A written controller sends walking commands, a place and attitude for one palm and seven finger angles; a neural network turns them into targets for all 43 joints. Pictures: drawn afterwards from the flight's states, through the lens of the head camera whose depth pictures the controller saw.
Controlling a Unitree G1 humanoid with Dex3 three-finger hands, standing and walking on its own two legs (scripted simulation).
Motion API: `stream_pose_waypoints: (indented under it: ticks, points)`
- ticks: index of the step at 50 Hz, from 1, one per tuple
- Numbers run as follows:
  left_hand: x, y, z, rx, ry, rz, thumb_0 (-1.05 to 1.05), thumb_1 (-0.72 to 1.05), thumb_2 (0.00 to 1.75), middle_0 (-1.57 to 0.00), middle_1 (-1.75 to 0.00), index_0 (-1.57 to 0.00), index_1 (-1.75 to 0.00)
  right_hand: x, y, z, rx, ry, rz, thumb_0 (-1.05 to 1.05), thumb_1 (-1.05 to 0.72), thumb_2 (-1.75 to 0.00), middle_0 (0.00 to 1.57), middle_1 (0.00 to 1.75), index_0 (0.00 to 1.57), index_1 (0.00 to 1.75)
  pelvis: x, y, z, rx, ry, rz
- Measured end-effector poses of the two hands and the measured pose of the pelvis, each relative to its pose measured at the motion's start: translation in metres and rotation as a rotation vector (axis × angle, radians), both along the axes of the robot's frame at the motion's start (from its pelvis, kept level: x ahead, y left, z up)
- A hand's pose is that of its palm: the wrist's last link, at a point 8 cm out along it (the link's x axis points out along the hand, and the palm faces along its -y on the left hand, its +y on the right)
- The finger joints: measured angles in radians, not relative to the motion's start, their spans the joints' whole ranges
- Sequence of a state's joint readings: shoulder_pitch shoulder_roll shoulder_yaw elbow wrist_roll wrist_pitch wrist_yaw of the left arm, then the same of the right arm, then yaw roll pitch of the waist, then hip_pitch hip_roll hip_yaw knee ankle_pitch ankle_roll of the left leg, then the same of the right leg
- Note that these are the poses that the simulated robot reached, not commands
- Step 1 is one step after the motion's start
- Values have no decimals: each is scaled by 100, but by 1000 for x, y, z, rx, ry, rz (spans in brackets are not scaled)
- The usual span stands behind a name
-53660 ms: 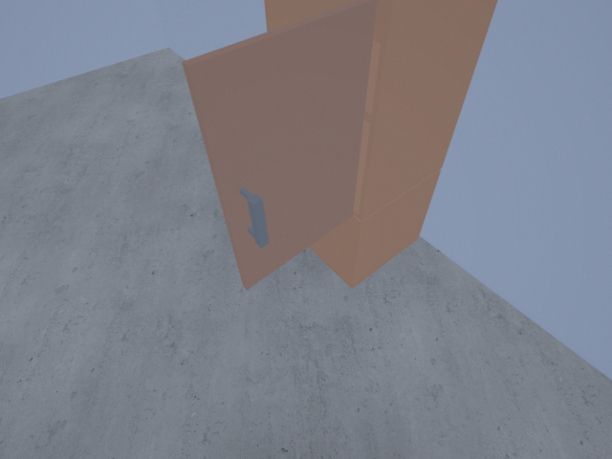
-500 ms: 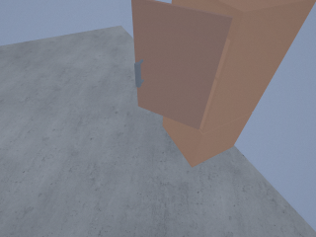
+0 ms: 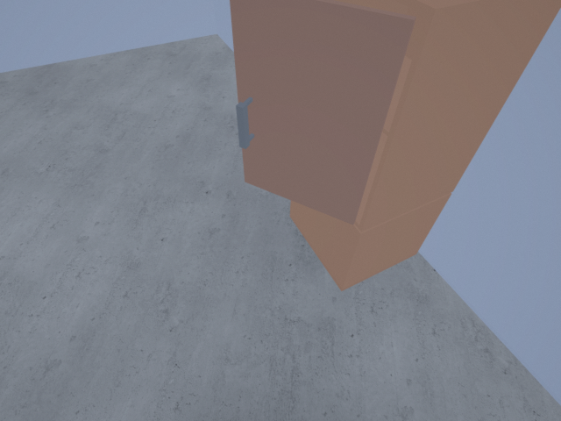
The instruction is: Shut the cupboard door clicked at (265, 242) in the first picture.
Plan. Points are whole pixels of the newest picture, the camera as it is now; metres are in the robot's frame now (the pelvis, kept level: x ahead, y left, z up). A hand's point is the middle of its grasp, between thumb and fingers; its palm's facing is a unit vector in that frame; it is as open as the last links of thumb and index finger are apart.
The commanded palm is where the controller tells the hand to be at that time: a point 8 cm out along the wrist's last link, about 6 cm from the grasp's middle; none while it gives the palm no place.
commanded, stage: walk to a spot facing it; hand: left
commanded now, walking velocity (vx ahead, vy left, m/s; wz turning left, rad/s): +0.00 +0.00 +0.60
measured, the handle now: (246, 122) +0.85 +0.13 -0.08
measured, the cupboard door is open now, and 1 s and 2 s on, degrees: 35 35 35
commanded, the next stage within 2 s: none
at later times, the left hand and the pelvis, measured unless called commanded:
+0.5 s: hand out of the picture +0.05 +0.24 -0.17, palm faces +0.27 -0.93 -0.26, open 7.4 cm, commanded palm none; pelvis +0.00 +0.01 +0.00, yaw +16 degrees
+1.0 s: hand out of the picture -0.06 +0.12 -0.15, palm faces +0.58 -0.76 -0.30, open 7.4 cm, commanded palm none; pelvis +0.02 -0.07 +0.00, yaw +37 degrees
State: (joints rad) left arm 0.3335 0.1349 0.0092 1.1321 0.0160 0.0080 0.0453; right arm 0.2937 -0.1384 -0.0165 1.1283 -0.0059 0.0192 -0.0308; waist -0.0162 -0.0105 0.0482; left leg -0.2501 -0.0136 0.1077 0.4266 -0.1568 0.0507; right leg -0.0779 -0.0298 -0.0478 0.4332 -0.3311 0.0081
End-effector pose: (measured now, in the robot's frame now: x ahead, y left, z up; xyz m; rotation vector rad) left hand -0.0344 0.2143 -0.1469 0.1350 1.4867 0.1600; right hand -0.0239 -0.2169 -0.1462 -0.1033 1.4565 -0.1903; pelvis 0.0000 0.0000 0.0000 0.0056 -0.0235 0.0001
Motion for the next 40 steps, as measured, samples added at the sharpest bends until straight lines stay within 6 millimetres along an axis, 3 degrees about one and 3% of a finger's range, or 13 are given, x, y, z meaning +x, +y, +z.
stream_pose_waypoints:
  ticks: [8,15,26,30,34,40]
  points:
    - [5,9,-13,27,-55,92,0,91,90,-20,-30,-20,-30,21,-11,-9,-13,24,81,1,-91,-90,20,29,20,30,-1,-2,-14,-24,3,93]
    - [18,36,-33,33,-113,169,0,91,90,-20,-30,-20,-30,80,-13,-9,-84,-73,200,1,-91,-90,20,29,20,30,3,13,-28,-15,-1,181]
    - [65,70,15,127,-312,196,0,91,90,-20,-30,-20,-30,140,-14,19,-93,-180,353,1,-90,-90,20,29,21,30,-4,5,-3,-37,45,289]
    - [66,66,25,162,-342,223,0,91,90,-19,-30,-20,-30,158,-22,18,-77,-191,398,1,-90,-90,20,30,21,30,-2,-9,-2,-41,53,341]
    - [56,50,30,193,-342,262,0,91,90,-19,-30,-20,-30,175,-35,11,-55,-188,442,1,-90,-90,20,30,21,30,2,-29,-4,-37,59,399]
    - [10,8,34,231,-268,357,0,91,90,-20,-30,-20,-30,208,-52,-4,-18,-181,508,1,-90,-90,20,30,21,30,10,-55,-7,-9,51,486]
